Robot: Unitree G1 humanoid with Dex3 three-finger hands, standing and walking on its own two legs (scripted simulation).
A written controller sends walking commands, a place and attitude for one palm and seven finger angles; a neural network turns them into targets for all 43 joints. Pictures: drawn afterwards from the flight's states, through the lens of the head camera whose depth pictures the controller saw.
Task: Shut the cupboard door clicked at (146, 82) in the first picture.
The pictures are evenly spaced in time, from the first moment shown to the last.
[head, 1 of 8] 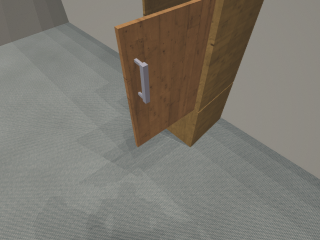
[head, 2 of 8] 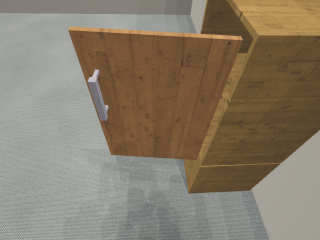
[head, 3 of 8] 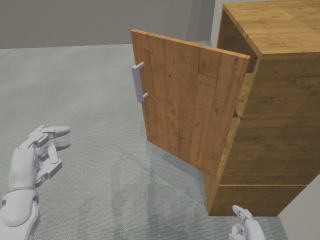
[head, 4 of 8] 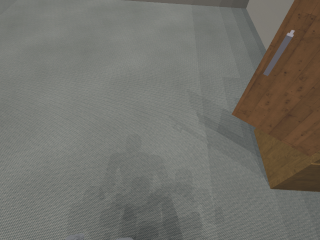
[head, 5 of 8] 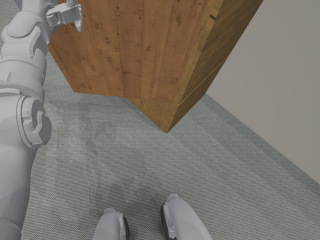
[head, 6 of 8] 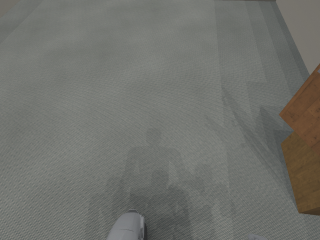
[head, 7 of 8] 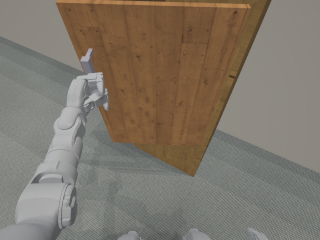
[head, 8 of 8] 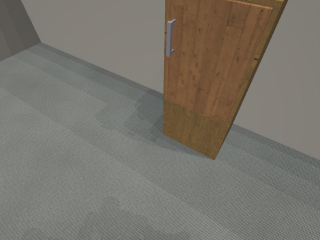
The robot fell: no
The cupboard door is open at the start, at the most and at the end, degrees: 84 84 0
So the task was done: yes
